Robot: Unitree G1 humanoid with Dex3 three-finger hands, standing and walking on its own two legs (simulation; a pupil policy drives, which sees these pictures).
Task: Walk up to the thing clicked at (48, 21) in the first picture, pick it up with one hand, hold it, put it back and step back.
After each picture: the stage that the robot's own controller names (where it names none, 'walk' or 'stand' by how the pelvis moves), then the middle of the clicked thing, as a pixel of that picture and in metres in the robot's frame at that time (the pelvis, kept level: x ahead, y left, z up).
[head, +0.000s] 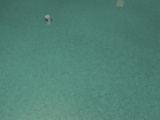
stand; (48, 19) +1.92 +0.51 -0.72
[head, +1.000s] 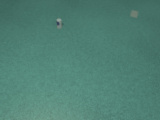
walk; (59, 23) +1.81 +0.25 -0.71
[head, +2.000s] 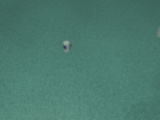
walk; (66, 46) +1.23 +0.18 -0.71
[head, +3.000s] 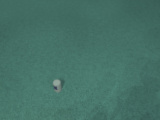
walk; (57, 86) +0.78 +0.23 -0.71
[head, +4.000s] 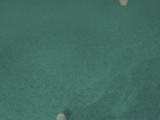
walk; out of the picture +0.48 +0.26 -0.71
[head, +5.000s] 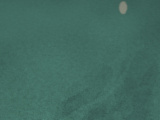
stand; out of the picture +0.36 +0.22 -0.71
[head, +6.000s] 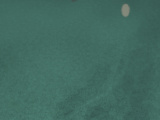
stand; out of the picture +0.32 +0.20 -0.72
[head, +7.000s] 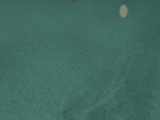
stand; out of the picture +0.36 +0.22 -0.73
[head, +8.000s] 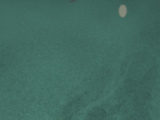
stand; out of the picture +0.35 +0.22 -0.73
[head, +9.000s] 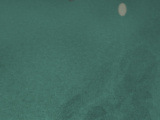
stand; out of the picture +0.33 +0.23 -0.73
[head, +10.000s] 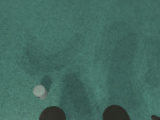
go down; (40, 92) +0.38 +0.23 -0.50
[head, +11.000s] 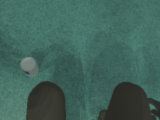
go down; (30, 67) +0.43 +0.25 -0.32
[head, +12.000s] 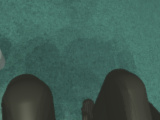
close in; out of the picture +0.41 +0.27 -0.24
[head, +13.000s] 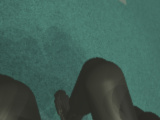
close; out of the picture +0.40 +0.30 -0.22
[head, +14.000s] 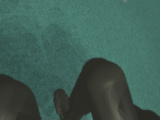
close; out of the picture +0.40 +0.30 -0.22
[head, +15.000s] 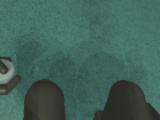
lift; (3, 76) +0.32 +0.28 -0.08
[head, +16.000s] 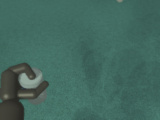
hold; (34, 86) +0.33 +0.18 +0.04
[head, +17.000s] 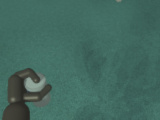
hold; (38, 90) +0.33 +0.17 +0.00
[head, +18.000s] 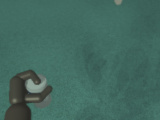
hold; (39, 91) +0.33 +0.17 +0.00
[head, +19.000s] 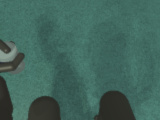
crouch; (10, 59) +0.43 +0.23 -0.09
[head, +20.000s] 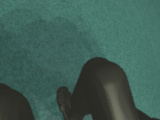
lower; out of the picture +0.42 +0.30 -0.23
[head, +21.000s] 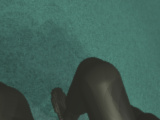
lower; out of the picture +0.42 +0.31 -0.22
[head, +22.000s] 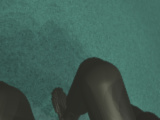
lower; out of the picture +0.42 +0.31 -0.22
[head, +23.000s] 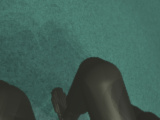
lower; out of the picture +0.42 +0.31 -0.22
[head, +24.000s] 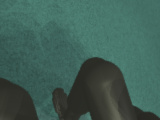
loosen; out of the picture +0.42 +0.31 -0.22
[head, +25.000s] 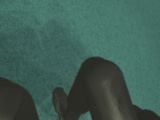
withdraw; out of the picture +0.41 +0.29 -0.23
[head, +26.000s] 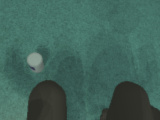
walk; (36, 63) +0.44 +0.23 -0.32
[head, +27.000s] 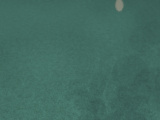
stand; out of the picture +0.37 +0.20 -0.66
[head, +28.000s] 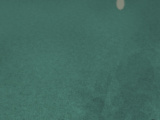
stand; out of the picture +0.38 +0.21 -0.67
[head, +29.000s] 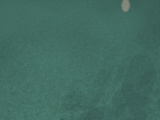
stand; out of the picture +0.38 +0.20 -0.69
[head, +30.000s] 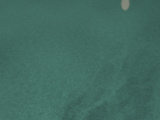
walk; out of the picture +0.39 +0.21 -0.72
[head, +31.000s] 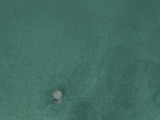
walk; (57, 97) +0.54 +0.17 -0.71
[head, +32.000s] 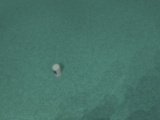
walk; (57, 70) +0.82 +0.31 -0.69
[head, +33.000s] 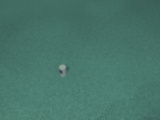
stand; (62, 70) +0.99 +0.22 -0.71
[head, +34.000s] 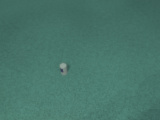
stand; (63, 69) +0.98 +0.21 -0.73
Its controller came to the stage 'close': yes
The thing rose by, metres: 0.71
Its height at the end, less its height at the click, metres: +0.00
